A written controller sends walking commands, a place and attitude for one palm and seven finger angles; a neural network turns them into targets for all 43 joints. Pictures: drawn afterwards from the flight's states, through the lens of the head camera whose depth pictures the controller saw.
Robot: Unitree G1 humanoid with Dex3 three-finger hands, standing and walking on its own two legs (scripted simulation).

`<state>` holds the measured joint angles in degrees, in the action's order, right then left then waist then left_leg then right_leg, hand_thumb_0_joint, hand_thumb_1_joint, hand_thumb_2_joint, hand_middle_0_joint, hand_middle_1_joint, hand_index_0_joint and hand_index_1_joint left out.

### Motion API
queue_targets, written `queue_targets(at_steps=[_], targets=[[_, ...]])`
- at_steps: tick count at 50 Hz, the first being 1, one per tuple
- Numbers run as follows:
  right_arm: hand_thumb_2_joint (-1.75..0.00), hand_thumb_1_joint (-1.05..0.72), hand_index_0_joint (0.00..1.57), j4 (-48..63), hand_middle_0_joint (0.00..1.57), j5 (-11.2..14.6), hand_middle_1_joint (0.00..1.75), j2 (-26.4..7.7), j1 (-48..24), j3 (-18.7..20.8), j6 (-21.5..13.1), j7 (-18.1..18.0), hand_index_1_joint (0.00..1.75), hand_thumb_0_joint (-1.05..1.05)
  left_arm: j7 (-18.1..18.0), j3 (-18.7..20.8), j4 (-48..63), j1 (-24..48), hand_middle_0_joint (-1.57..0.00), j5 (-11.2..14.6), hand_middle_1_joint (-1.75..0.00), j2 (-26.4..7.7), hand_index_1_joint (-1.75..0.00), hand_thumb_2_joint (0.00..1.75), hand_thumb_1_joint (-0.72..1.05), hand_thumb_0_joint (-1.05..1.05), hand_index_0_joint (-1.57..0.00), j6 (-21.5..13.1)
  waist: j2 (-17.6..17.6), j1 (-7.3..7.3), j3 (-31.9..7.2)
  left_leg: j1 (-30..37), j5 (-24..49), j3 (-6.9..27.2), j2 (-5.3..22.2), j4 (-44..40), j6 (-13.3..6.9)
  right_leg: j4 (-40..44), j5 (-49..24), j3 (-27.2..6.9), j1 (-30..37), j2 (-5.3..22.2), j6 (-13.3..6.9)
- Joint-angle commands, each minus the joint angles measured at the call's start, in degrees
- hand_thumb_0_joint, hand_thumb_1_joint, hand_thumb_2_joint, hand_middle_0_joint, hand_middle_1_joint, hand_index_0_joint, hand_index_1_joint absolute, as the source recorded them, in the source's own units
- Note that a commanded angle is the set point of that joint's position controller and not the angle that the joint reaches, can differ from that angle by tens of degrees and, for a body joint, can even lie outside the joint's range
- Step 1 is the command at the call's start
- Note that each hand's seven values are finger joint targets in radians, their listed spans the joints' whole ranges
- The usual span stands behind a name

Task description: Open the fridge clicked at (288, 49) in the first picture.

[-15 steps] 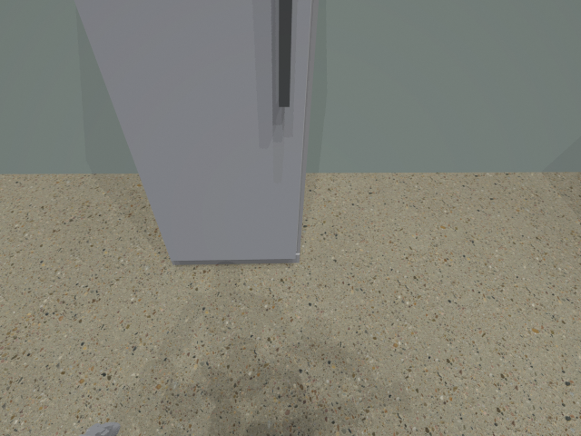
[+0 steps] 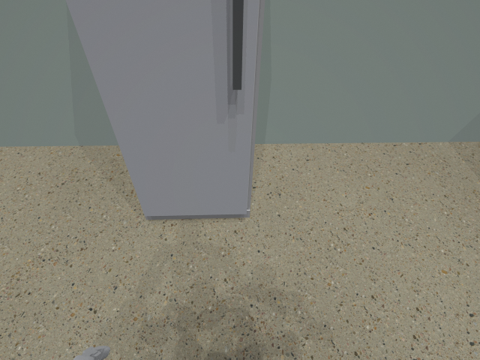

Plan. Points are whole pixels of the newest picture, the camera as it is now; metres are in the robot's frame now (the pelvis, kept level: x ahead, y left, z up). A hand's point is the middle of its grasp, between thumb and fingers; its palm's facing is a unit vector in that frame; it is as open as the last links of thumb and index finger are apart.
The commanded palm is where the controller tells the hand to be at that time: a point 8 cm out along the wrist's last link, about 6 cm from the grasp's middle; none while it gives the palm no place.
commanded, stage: stand and wait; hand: right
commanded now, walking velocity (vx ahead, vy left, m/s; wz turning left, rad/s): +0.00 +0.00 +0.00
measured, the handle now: (237, 11) +0.88 +0.06 +0.24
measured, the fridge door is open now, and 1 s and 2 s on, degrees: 0 0 0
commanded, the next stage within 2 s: look at it before walking up in 0.52 s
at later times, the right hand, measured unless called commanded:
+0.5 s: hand out of the picture +0.06 -0.24 -0.15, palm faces -0.04 +0.94 -0.34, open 7.3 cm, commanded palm none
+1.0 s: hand out of the picture +0.08 -0.23 -0.15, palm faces -0.03 +0.94 -0.34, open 7.3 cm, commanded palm none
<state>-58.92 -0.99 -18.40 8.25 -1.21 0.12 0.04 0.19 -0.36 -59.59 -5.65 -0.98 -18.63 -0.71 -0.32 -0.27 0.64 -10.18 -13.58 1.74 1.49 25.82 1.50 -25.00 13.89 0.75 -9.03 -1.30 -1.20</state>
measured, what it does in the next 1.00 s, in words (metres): stands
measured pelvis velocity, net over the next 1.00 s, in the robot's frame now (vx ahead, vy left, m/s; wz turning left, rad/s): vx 0.00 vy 0.01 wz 0.00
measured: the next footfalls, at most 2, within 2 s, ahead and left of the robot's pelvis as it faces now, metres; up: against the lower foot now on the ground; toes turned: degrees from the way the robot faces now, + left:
right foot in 1.94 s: +0.28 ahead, -0.05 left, +0.00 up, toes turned -2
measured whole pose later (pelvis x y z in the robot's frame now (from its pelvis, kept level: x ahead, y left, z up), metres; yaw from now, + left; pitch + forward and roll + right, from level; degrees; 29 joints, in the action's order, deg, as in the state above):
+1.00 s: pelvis +0.00 +0.01 +0.00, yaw +0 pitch -2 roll +0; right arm -62.0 -0.9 -19.2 7.7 -0.6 -0.4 -0.1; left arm 0.0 -0.3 -63.7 -6.3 -0.6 -19.5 -0.8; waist -0.1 0.1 1.6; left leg -8.7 -11.4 1.4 0.4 21.9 0.6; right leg -21.2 11.8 0.4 -7.5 -0.2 -0.1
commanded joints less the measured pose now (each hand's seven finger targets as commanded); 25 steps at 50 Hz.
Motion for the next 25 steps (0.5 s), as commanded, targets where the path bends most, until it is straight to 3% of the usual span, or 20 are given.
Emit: queue_targets(at_steps=[1,17,25], targets=[[-0.90,-0.90,0.20,3.4,0.20,0.2,0.30,-12.5,-2.9,3.1,-1.6,-0.8,0.30,0.00,-0.8,3.1,3.0,2.9,-0.20,0.3,-0.30,-11.9,-0.30,0.90,0.90,0.00,-0.20,-1.4,-0.1,0.36,-2.0,0.0,6.7,4.3,4.9,-4.3,-3.2,5.4,-7.0,-6.0,-0.4,7.1,-1.1],[-0.90,-0.90,0.20,0.7,0.20,0.3,0.30,-12.8,-2.2,3.0,-1.7,-0.7,0.30,0.00,-0.7,2.8,-0.3,1.5,-0.20,0.4,-0.30,-12.3,-0.30,0.90,0.90,0.00,-0.20,-1.1,-0.4,0.35,-0.7,-0.6,2.4,5.4,5.3,-7.2,-3.3,6.8,-3.7,-6.3,-0.3,7.3,-0.6],[-0.90,-0.90,0.20,0.5,0.20,0.3,0.30,-12.9,-2.5,3.0,-1.8,-0.7,0.30,0.00,-0.6,2.8,-0.7,1.0,-0.20,0.5,-0.30,-12.5,-0.30,0.90,0.90,0.00,-0.20,-1.2,-0.8,0.44,-1.9,0.2,4.1,5.3,5.2,-7.0,-3.3,6.8,-5.5,-6.4,0.3,7.6,-0.6]])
